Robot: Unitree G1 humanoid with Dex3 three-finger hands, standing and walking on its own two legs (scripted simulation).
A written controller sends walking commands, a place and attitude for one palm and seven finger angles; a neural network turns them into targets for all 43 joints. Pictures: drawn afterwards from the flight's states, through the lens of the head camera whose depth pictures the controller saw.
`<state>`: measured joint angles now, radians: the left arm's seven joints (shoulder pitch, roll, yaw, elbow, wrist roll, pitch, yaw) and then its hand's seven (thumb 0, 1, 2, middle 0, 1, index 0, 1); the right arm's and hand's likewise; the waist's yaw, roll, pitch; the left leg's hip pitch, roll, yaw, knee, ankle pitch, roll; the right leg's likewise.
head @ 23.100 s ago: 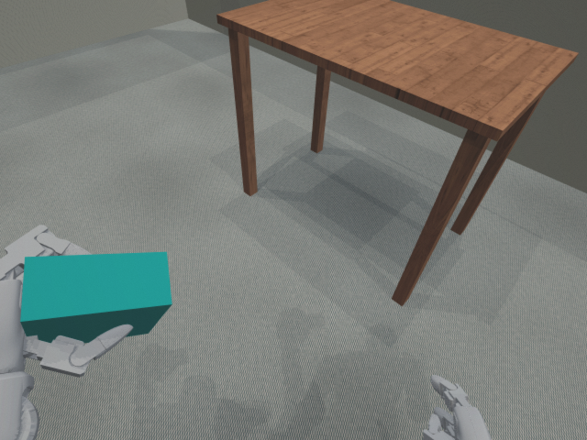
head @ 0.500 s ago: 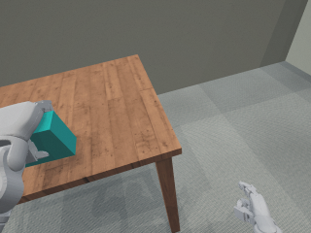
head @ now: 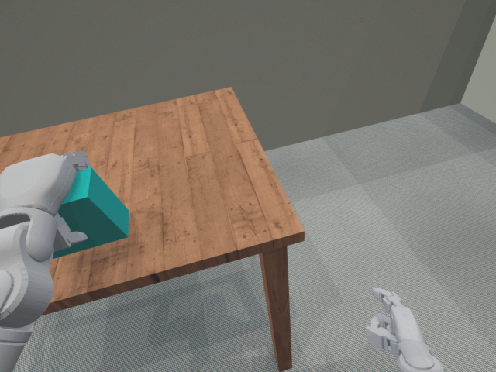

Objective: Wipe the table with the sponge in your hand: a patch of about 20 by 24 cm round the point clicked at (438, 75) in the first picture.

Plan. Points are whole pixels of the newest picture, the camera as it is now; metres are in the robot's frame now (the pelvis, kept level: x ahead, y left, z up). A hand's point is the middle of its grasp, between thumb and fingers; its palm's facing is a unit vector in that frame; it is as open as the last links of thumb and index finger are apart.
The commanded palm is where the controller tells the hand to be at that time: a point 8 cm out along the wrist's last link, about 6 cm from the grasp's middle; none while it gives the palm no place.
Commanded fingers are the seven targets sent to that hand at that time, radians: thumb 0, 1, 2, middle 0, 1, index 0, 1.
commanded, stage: lower the sponge onto the table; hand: left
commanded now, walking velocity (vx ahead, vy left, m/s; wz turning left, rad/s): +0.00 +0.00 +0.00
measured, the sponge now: (75, 222) +0.25 +0.32 +0.15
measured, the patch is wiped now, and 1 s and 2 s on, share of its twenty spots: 0.00 0.00 0.00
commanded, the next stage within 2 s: wipe forward along the first lane in 1.56 s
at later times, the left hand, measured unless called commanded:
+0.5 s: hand (80, 212) +0.25 +0.29 +0.18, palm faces +0.14 -0.07 -0.99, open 9.6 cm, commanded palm +0.22 +0.30 +0.25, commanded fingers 0.00 0.10 1.30 -1.20 -1.60 -1.20 -1.60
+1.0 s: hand (93, 224) +0.25 +0.29 +0.15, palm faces +0.03 -0.08 -1.00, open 9.6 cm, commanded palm +0.22 +0.30 +0.23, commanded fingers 0.00 0.10 1.30 -1.20 -1.60 -1.20 -1.60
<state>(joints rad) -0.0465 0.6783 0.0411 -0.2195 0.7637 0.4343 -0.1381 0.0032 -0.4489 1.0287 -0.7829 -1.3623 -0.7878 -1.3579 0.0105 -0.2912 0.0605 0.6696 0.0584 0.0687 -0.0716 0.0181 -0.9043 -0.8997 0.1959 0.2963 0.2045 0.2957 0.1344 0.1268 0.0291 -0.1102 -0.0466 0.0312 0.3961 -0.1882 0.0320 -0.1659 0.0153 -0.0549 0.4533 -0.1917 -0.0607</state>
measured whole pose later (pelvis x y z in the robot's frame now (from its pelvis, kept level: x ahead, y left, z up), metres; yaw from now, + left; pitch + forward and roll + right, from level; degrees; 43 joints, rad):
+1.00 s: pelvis +0.03 -0.01 +0.00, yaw +0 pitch -4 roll +1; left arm 0.13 0.63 0.04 -0.29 0.77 0.44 -0.15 0.00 -0.45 1.03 -0.78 -1.37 -0.78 -1.36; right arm 0.03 -0.31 0.05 0.65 0.05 0.10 -0.06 0.02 -0.90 -0.90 0.20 0.30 0.20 0.30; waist 0.12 0.13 0.02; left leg -0.09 -0.03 0.02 0.39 -0.22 0.02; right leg -0.15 0.03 -0.06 0.44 -0.23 -0.07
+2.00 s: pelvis +0.03 +0.00 +0.00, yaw +1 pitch -3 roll +1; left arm -0.07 0.59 -0.01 -0.01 0.86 0.37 -0.10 -0.01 -0.47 1.06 -0.79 -1.37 -0.79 -1.35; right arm 0.05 -0.30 0.06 0.68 0.05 0.09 -0.08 0.02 -0.90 -0.90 0.20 0.30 0.21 0.30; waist 0.11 0.12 0.02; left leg -0.12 -0.05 0.00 0.37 -0.21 0.03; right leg -0.16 0.02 -0.07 0.41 -0.21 -0.06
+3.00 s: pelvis +0.01 -0.04 -0.01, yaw +2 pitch +5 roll +1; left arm -0.57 0.77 0.09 0.76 0.93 0.00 -0.10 0.03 -0.54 1.13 -0.81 -1.36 -0.82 -1.36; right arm 0.23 -0.33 0.01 0.71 0.08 0.11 -0.10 0.01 -0.91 -0.90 0.20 0.30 0.21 0.30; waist 0.03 0.07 -0.03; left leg -0.39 -0.02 -0.03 0.57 -0.27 0.03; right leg -0.41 0.06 -0.11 0.56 -0.25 -0.11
